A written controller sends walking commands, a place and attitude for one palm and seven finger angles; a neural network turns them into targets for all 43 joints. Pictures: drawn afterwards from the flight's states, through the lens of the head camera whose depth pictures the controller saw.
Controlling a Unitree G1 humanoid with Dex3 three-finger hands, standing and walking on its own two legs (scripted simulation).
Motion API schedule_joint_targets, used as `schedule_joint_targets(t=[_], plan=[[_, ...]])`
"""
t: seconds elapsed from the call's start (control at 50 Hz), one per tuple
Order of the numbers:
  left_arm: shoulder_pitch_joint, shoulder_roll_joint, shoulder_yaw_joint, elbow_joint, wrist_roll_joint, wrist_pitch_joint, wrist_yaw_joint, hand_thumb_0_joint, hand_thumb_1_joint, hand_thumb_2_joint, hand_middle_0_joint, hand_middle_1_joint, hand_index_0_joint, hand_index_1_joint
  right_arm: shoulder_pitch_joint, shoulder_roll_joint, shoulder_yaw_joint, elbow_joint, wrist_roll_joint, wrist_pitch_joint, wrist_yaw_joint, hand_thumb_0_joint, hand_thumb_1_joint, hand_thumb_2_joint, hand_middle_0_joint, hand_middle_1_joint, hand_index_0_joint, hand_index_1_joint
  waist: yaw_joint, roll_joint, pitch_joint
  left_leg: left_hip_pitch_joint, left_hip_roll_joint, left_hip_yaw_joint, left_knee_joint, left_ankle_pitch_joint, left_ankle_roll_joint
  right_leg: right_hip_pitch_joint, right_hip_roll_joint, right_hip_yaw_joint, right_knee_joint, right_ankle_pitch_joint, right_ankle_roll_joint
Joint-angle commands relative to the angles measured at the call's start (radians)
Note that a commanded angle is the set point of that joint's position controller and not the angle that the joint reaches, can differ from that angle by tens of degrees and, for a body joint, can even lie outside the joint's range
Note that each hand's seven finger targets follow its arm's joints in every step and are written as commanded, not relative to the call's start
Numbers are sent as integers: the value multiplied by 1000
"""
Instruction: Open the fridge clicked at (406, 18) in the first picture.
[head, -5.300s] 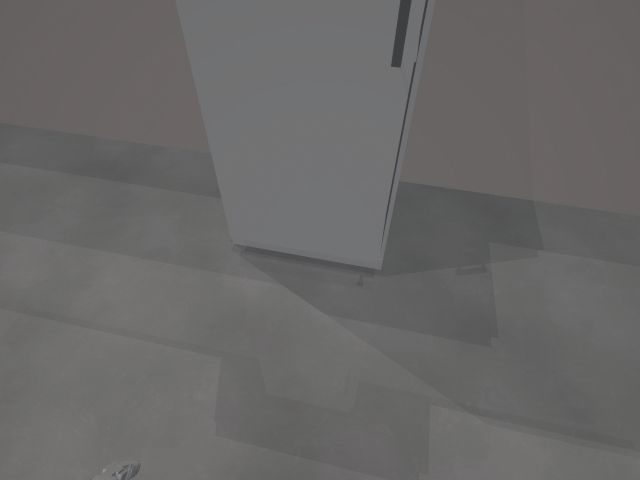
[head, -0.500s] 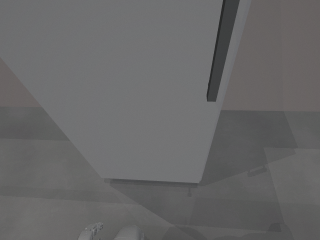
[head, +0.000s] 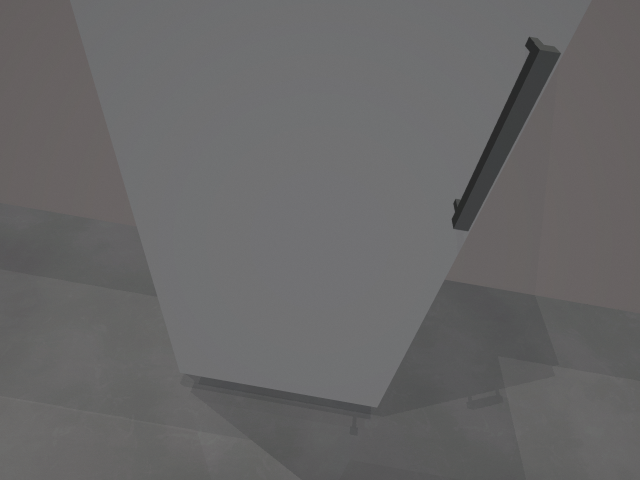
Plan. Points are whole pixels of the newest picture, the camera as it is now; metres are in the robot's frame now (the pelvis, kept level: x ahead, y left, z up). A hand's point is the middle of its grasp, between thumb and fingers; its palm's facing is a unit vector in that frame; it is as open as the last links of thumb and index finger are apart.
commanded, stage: come to a stop and stand still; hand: right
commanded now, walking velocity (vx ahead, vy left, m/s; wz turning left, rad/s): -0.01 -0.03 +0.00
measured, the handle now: (492, 144) +0.49 -0.17 +0.24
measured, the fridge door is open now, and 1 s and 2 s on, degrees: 0 0 0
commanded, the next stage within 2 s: look again from close up in 0.78 s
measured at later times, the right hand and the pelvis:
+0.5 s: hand out of the picture +0.02 -0.17 -0.15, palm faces +0.03 +0.97 -0.23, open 7.3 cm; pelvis +0.01 +0.01 +0.02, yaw +0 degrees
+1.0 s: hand out of the picture +0.03 -0.16 -0.15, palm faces +0.04 +0.97 -0.22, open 7.4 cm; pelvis +0.03 +0.02 +0.02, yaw -1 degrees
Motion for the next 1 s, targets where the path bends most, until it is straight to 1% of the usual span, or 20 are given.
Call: schedule_joint_targets(t=[0.0, 0.02, 0.04, 0.06, 0.08, 0.1, 0.12, 0.14, 0.16, 0.18, 0.2, 0.24, 0.28, 0.32, 0.4, 0.48, 0.66, 0.7, 0.86, 0.98], plan=[[98, 89, 8, -32, 11, -49, 11, 0, 900, 900, -200, -300, -200, -300, -54, -160, -40, -82, 7, 5, -12, 0, -900, -900, 200, 300, 200, 300, 20, -52, 122, -262, -26, 5, -20, -134, 75, 157, -90, 147, -278, 66, -55], [97, 123, 13, -35, 17, -52, 18, 0, 900, 900, -200, -300, -200, -300, -26, -111, -34, -84, 13, 7, -11, 0, -900, -900, 200, 300, 200, 300, 6, -155, 124, -235, -74, 63, 67, -164, 54, 85, -192, 278, -375, 30, -118], [72, 113, 12, -34, 15, -55, 22, 0, 900, 900, -200, -300, -200, -300, -28, -98, -28, -77, 12, 9, -15, 0, -900, -900, 200, 300, 200, 300, -2, -182, 126, -194, -73, 60, 106, -191, 63, 16, -213, 350, -453, -91, -152], [30, 107, 8, -36, 12, -58, 24, 0, 900, 900, -200, -300, -200, -300, -31, -104, -26, -64, 9, 9, -12, 0, -900, -900, 200, 300, 200, 300, -15, -156, 150, -163, -56, 41, 135, -165, 70, -47, -212, 362, -474, -142, -166], [-17, 100, 2, -46, 9, -59, 25, 0, 900, 900, -200, -300, -200, -300, -2, -101, -25, -55, 7, 4, -7, 0, -900, -900, 200, 300, 200, 300, -46, -75, 138, -96, -49, 29, 89, -109, 75, -93, -197, 327, -439, -120, -164], [-51, 94, -1, -50, 9, -58, 27, 0, 900, 900, -200, -300, -200, -300, 42, -83, -25, -29, 9, -2, -3, 0, -900, -900, 200, 300, 200, 300, -66, 10, 104, -20, -49, 14, -15, -22, 77, -109, -164, 263, -392, -96, -141], [-60, 73, -8, -45, 6, -58, 29, 0, 900, 900, -200, -300, -200, -300, 63, -83, -24, -12, 10, -9, -3, 0, -900, -900, 200, 300, 200, 300, -72, 79, 87, 27, -29, -31, -127, 14, 84, -116, -114, 192, -340, -87, -106], [-58, 42, -15, -40, 0, -55, 29, 0, 900, 900, -200, -300, -200, -300, 66, -99, -21, -5, 11, -18, -4, 0, -900, -900, 200, 300, 200, 300, -61, 162, 85, 14, 35, -134, -239, -31, 111, -98, -51, 113, -254, -43, -66], [-34, 16, -19, -35, -1, -53, 28, 0, 900, 900, -200, -300, -200, -300, 44, -131, -20, -5, 15, -24, -4, 0, -900, -900, 200, 300, 200, 300, -30, 210, 72, -25, 124, -228, -320, -54, 150, -44, -13, 53, -188, 5, -36], [-11, 2, -22, -17, 1, -51, 28, 0, 900, 900, -200, -300, -200, -300, 8, -157, -24, -14, 19, -31, -6, 0, -900, -900, 200, 300, 200, 300, -11, 244, 62, -85, 152, -268, -362, -81, 168, 22, -8, 47, -167, 19, -23], [11, 2, -22, 3, 2, -49, 26, 0, 900, 900, -200, -300, -200, -300, -27, -159, -23, -19, 19, -31, -8, 0, -900, -900, 200, 300, 200, 300, 7, 238, 82, -141, 138, -234, -362, -79, 162, 73, -12, 53, -174, 51, -20], [45, -1, -26, 36, 1, -54, 25, 0, 900, 900, -200, -300, -200, -300, -49, -138, -15, -18, 17, -28, -10, 0, -900, -900, 200, 300, 200, 300, 19, 204, 104, -183, 74, -146, -319, -34, 126, 142, -29, 62, -221, 122, -23], [50, 8, -27, 56, -1, -65, 27, 0, 900, 900, -200, -300, -200, -300, -31, -116, -11, -10, 16, -27, -13, 0, -900, -900, 200, 300, 200, 300, 6, 147, 105, -132, 24, -92, -273, 35, 99, 134, -60, 83, -271, 173, -34], [30, 19, -29, 64, -3, -73, 31, 0, 900, 900, -200, -300, -200, -300, -3, -108, -9, 11, 17, -25, -14, 0, -900, -900, 200, 300, 200, 300, -7, 75, 97, -77, 13, -73, -246, 81, 89, 112, -74, 99, -305, 184, -43], [1, 19, -31, 77, -5, -80, 38, 0, 900, 900, -200, -300, -200, -300, 30, -104, -7, 42, 17, -28, -14, 0, -900, -900, 200, 300, 200, 300, -21, 59, 69, -19, 21, -72, -251, 159, 88, 119, -76, 93, -303, 229, -47], [-13, 13, -32, 92, -7, -78, 41, 0, 900, 900, -200, -300, -200, -300, 32, -104, -4, 57, 15, -31, -14, 0, -900, -900, 200, 300, 200, 300, -19, 96, 72, -12, 27, -73, -272, 209, 87, 140, -79, 85, -295, 249, -42], [-45, 26, -34, 120, -7, -77, 45, 0, 900, 900, -200, -300, -200, -300, 25, -108, 0, 86, 16, -34, -15, 0, -900, -900, 200, 300, 200, 300, -18, 66, 61, 17, 32, -69, -289, 284, 84, 175, -83, 86, -305, 293, -36], [-51, 28, -34, 123, -7, -77, 46, 0, 900, 900, -200, -300, -200, -300, 24, -110, -1, 90, 15, -35, -16, 0, -900, -900, 200, 300, 200, 300, -19, 79, 65, 25, 32, -65, -291, 312, 82, 176, -84, 84, -301, 305, -34], [-63, 29, -36, 140, -6, -72, 46, 0, 900, 900, -200, -300, -200, -300, 14, -116, 0, 99, 16, -33, -16, 0, -900, -900, 200, 300, 200, 300, -20, 88, 87, 30, 34, -62, -316, 282, 82, 170, -84, 86, -320, 281, -28], [-65, 28, -38, 149, -6, -74, 47, 0, 900, 900, -200, -300, -200, -300, 18, -117, -2, 99, 16, -35, -17, 0, -900, -900, 200, 300, 200, 300, -26, 88, 62, 59, 33, -57, -313, 332, 82, 189, -87, 87, -315, 319, -27]])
